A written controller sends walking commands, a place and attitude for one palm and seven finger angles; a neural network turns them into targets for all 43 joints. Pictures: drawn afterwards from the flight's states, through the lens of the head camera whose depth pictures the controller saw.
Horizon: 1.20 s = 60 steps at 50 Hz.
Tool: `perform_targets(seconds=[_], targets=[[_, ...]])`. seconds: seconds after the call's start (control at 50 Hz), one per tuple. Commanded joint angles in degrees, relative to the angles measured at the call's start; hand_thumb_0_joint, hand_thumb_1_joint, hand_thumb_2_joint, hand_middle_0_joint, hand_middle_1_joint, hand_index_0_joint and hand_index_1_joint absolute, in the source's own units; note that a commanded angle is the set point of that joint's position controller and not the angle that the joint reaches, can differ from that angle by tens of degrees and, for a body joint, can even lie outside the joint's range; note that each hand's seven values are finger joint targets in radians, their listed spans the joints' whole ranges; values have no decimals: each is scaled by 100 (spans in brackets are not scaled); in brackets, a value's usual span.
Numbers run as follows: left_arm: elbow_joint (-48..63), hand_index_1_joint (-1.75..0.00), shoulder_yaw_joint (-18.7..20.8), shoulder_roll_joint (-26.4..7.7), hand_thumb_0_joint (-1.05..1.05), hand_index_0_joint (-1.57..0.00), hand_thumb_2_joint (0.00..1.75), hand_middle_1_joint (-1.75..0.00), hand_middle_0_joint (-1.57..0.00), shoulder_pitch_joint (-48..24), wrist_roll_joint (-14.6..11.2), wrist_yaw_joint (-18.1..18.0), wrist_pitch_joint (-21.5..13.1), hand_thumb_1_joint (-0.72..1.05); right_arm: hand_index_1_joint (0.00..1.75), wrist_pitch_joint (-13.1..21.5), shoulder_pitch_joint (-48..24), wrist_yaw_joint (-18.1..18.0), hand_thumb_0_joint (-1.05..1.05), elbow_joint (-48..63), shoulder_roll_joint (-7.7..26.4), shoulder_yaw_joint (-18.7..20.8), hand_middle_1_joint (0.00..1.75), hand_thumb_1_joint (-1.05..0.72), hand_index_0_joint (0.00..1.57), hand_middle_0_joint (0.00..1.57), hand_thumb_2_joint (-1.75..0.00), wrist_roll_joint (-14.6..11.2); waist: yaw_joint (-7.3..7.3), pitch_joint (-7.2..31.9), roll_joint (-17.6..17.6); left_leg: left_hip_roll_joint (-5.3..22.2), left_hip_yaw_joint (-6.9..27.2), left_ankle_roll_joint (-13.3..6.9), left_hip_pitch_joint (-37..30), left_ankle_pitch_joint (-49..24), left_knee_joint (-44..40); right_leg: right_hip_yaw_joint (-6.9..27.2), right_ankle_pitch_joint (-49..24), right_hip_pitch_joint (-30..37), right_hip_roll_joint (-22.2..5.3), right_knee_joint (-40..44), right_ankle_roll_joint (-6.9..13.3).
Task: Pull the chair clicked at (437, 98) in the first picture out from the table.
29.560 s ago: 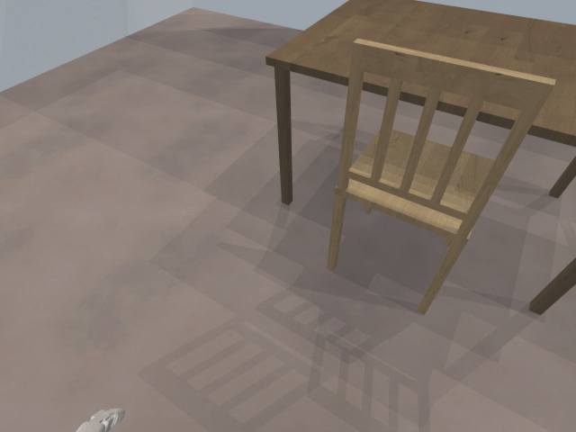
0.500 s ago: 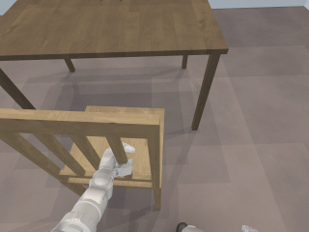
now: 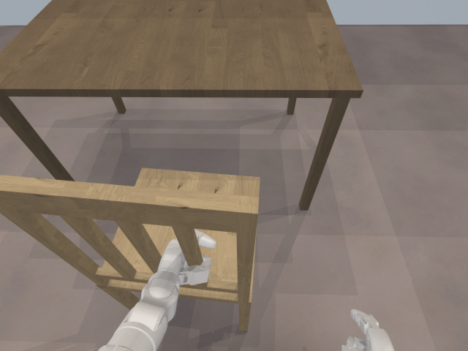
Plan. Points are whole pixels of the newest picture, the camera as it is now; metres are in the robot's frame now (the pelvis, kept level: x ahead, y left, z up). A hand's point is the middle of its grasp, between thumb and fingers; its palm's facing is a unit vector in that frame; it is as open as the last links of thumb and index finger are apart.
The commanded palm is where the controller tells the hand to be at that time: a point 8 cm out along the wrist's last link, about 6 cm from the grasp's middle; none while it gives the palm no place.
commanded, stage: stop walking, hand still on the chair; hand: left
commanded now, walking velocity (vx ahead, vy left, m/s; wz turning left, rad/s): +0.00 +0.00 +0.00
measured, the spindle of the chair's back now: (149, 253) +0.30 +0.19 -0.06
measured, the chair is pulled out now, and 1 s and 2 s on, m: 0.30 0.31 0.31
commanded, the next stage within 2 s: open the thumb and straighten the fingers in 0.04 s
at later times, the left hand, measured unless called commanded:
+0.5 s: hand (198, 266) +0.28 +0.09 -0.07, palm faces -0.16 -0.98 -0.14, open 11.3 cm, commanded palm +0.26 +0.14 -0.05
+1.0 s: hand (195, 268) +0.27 +0.10 -0.08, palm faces -0.13 -0.98 -0.13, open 17.4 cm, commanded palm +0.25 +0.15 -0.06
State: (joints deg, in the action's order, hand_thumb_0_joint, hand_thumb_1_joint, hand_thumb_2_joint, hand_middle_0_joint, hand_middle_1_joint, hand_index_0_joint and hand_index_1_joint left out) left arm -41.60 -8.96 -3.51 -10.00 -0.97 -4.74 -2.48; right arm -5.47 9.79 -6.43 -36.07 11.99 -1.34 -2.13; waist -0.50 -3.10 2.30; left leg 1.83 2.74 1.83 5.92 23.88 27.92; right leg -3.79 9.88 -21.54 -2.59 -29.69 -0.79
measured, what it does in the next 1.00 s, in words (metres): stands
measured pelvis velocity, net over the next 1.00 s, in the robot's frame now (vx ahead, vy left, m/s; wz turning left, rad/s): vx -0.03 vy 0.00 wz -0.01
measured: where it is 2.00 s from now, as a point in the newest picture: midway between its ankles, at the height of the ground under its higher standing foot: outside the picture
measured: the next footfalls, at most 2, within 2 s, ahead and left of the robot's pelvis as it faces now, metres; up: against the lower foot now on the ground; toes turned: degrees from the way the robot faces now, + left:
none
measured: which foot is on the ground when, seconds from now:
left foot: down 0.00-1.00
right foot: down 0.00-1.00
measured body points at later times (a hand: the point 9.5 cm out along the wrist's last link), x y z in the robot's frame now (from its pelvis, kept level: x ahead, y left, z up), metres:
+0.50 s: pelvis -0.02 +0.02 -0.02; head +0.02 +0.00 +0.42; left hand +0.28 +0.14 -0.06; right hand +0.11 -0.24 -0.13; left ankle -0.10 +0.14 -0.73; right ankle +0.06 -0.13 -0.73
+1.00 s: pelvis -0.03 +0.00 -0.04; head +0.02 -0.02 +0.41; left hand +0.28 +0.15 -0.07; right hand +0.10 -0.25 -0.15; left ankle -0.10 +0.14 -0.73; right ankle +0.06 -0.13 -0.73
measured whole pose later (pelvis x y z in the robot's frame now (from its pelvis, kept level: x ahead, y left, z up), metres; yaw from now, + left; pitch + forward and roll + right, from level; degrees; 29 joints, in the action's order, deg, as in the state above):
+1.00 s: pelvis -0.03 +0.00 -0.04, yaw +0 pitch +12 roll +1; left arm -23.8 -2.7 -6.8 -7.6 -1.9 -0.7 10.7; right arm 2.3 14.0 -2.0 -32.5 15.0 0.2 -2.1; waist -3.5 5.9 1.7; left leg -0.7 1.4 1.0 30.6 31.0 49.5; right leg -1.1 13.8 -45.7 -4.7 -47.4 -1.2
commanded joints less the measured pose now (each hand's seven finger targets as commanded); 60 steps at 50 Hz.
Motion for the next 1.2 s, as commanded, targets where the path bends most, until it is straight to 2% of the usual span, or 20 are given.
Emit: perform_targets(seconds=[0.0,0.1,0.12,0.14,0.16,0.18,0.22,0.28,0.34,0.36,0.46,0.6,0.66,0.72,0.74,0.82,0.92,0.96,1.1,1.18], targets=[[1342,-145,297,-518,0,-50,90,-145,-50,-1335,-63,-17,-393,90,30,187,-80,-36,0,688,624,201,30,-90,20,20,-90,45,26,1701,-304,191,-259,-36,770,-2429,-336,152,-1751,2113,-303,0,247],[1374,-145,321,-562,0,-50,90,-145,-50,-1245,-73,-28,-392,90,30,212,-56,-21,0,672,634,201,30,-90,20,20,-90,51,35,1718,-416,204,-249,-35,769,-2412,-324,168,-1806,2173,-330,5,254],[1301,-145,405,-658,0,-50,90,-145,-50,-769,-84,-55,-381,90,30,221,-55,-26,0,644,668,223,30,-90,20,20,-90,45,54,1692,-301,224,-200,-37,785,-2470,-364,190,-1862,2246,-347,28,273],[749,-145,53,-106,0,-50,84,-145,-50,-443,-107,76,-57,78,30,344,141,217,0,587,814,335,30,-90,20,20,-90,-89,-371,1606,-1110,-212,-486,-211,1669,-2320,-9,-62,-2014,1426,-42,-197,213],[1407,-145,500,-588,0,-50,78,-145,-50,-940,-86,96,-30,66,30,409,211,314,0,606,866,386,30,-90,20,20,-90,-45,-288,2066,-1201,-255,-456,-209,1916,-2304,169,-25,-2091,1516,-30,-430,222],[1728,-145,448,-526,0,-50,73,-145,-50,-1035,-24,136,0,54,30,441,174,360,0,632,828,419,30,-90,20,20,-90,-4,-262,2352,-906,-291,-509,-213,1872,-2365,224,16,-2162,1574,-33,-514,236],[2006,-145,426,-551,0,-50,61,-145,-50,-849,65,151,27,30,30,590,188,479,0,698,755,439,30,-90,20,20,-90,14,-241,2281,-261,-369,-515,-183,1982,-2289,389,41,-1946,1349,-33,-632,255],[2329,-145,359,-481,0,-50,43,-145,-50,-785,144,194,141,-7,30,703,196,576,0,767,743,417,30,-90,20,20,-90,31,-246,2470,18,-369,-506,-166,2132,-2370,580,18,-1708,1063,-5,-817,284],[2241,-138,179,-177,0,-47,26,-138,-47,-609,80,193,390,-43,30,776,192,623,0,848,788,427,30,-90,20,20,-90,11,-291,2287,-224,-335,-453,-153,2388,-2104,696,-35,-1221,677,38,-930,254],[2176,-130,649,-666,0,-45,20,-130,-45,-948,85,156,447,-55,30,761,214,594,0,824,868,434,30,-90,20,20,-90,19,-296,2200,-449,-338,-416,-151,2579,-1807,705,-38,-1001,605,52,-990,238],[2284,-94,528,-387,0,-32,20,-94,-32,-1234,-28,197,729,-55,30,816,155,517,0,983,906,436,30,-90,20,20,-90,5,-299,2195,-573,-347,-415,-169,2826,-1299,796,-12,-388,333,68,-1136,194],[2568,-43,554,-412,0,-15,20,-43,-15,-1285,-101,273,835,-55,30,965,194,452,0,1035,922,413,30,-90,20,20,-90,13,-323,2350,-524,-346,-369,-164,3022,-1210,988,35,-263,219,64,-1307,182],[2341,-22,849,-696,0,-7,20,-22,-7,-1216,-71,316,914,-55,30,959,275,446,0,999,967,405,30,-90,20,20,-90,21,-326,2250,-782,-359,-338,-175,3315,-986,1058,41,-87,144,62,-1358,168],[2717,0,766,-667,0,0,20,0,0,-1134,-43,375,940,-55,30,972,222,448,0,1132,950,414,30,-90,20,20,-90,11,-267,2496,-501,-370,-394,-176,3242,-1073,1095,85,-150,241,51,-1383,195],[2808,0,693,-620,0,0,20,0,0,-1231,-57,379,949,-55,30,996,228,450,0,1124,917,401,30,-90,20,20,-90,10,-313,2526,-269,-378,-413,-179,3185,-1098,1141,99,-205,201,29,-1375,190],[2839,0,894,-831,0,0,20,0,0,-1107,-103,370,1011,-55,30,1001,255,423,0,1126,955,408,30,-90,20,20,-90,11,-350,2425,-642,-367,-384,-191,3408,-983,1214,107,-165,243,47,-1391,168],[3088,0,757,-762,0,0,20,0,0,-1262,-116,375,1011,-55,30,1057,253,387,0,1162,948,410,30,-90,20,20,-90,6,-409,2536,-468,-388,-397,-217,3345,-902,1277,137,-97,210,29,-1380,146],[2640,0,876,-826,0,0,20,0,0,-896,-87,402,1037,-55,30,1049,284,386,0,1103,964,392,30,-90,20,20,-90,7,-386,2312,-631,-392,-387,-209,3566,-834,1346,108,-57,81,20,-1459,147],[3576,0,872,-940,0,0,20,0,0,184,-139,524,972,-55,30,1080,170,434,0,1416,926,412,30,-90,20,20,-90,-25,-217,2732,-458,-417,-458,-221,3579,-926,1418,178,-249,461,-44,-1495,161],[4022,0,730,-922,0,0,20,0,0,567,-129,477,956,-55,30,1147,150,411,0,1498,917,400,30,-90,20,20,-90,-17,-328,2557,-697,-404,-415,-248,3650,-793,1517,166,-95,322,-46,-1483,118]])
